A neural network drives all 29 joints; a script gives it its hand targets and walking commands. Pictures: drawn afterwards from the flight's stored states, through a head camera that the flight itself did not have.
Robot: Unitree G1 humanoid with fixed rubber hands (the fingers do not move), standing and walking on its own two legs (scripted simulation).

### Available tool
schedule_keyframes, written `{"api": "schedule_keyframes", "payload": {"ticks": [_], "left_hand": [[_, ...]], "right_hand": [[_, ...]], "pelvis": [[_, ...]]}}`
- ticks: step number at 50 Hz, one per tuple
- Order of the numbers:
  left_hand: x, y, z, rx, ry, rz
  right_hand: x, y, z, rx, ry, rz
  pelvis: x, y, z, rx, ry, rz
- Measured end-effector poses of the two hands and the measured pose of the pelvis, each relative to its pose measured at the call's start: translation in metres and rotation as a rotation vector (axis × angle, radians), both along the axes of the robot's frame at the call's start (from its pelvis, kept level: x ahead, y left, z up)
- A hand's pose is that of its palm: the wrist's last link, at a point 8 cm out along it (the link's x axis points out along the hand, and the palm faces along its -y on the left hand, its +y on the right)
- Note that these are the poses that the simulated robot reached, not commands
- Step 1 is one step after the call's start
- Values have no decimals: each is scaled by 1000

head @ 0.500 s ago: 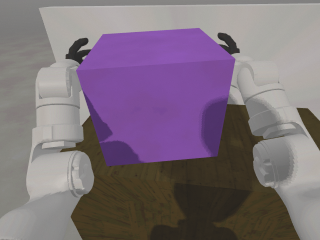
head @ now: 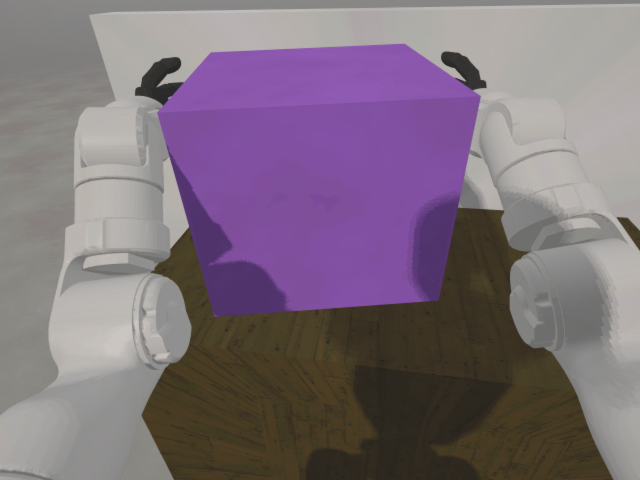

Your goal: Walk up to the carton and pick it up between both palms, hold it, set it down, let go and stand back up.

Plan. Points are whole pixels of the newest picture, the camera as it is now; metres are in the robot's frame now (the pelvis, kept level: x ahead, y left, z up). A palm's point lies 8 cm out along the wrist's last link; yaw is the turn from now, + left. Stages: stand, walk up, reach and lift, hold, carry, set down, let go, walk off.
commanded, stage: hold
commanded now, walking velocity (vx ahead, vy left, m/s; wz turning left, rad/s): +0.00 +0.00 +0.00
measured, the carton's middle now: (317, 168) +0.38 +0.00 +0.29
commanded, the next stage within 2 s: none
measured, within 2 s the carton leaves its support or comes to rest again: neither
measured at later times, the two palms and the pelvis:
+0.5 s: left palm (155, 126) +0.36 +0.16 +0.36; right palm (480, 120) +0.35 -0.18 +0.35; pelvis -0.01 +0.01 +0.00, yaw +0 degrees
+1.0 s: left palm (155, 131) +0.38 +0.17 +0.34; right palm (456, 129) +0.39 -0.17 +0.33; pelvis +0.01 -0.01 +0.00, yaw +2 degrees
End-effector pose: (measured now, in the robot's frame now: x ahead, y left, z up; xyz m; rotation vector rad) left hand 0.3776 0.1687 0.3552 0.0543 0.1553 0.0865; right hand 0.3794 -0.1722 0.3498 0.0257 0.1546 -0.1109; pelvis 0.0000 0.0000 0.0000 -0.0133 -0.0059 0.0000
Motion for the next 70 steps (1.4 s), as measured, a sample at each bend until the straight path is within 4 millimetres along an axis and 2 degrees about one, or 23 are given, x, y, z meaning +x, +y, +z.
{"api": "schedule_keyframes", "payload": {"ticks": [7, 14, 25, 31, 36, 42, 47, 52, 56, 60, 70], "left_hand": [[2, 2, -12, 5, -6, 5], [-5, -1, -16, 10, -27, -11], [-18, -5, 0, -9, -36, -24], [-17, -2, 12, -9, -31, -14], [-12, 0, 15, -5, -21, -1], [-2, 3, 10, 1, -10, 10], [5, 5, -3, 8, -8, 7], [6, 4, -18, 21, -5, -4], [1, 1, -24, 25, -16, -10], [-7, -1, -20, 13, -44, -10], [-27, 0, 8, -19, -60, -1]], "right_hand": [[4, 2, -15, -5, -1, 10], [-8, -1, -20, -4, -19, -5], [-27, -5, 1, 11, -24, -28], [-23, -2, 14, 10, -14, -22], [-14, 0, 16, 8, -3, -8], [0, 3, 5, -2, 10, 9], [8, 5, -10, -12, 14, 15], [6, 4, -25, -13, 19, 10], [-1, 2, -31, -13, 10, 0], [-12, -1, -25, -8, -15, -10], [-31, 1, 9, 10, -26, -16]], "pelvis": [[4, -4, 0, -5, -7, 15], [4, -1, 0, -7, -25, 19], [-7, 8, 0, -1, -35, -6], [-9, 5, 0, 4, -17, 0], [-6, 0, 0, 4, -2, 14], [0, -6, 0, 0, 9, 21], [5, -7, 0, -4, 0, 29], [7, -4, 0, -7, -11, 36], [6, 1, 0, -8, -17, 32], [4, 6, -1, -8, -25, 22], [-5, 11, 0, -2, -42, 0]]}}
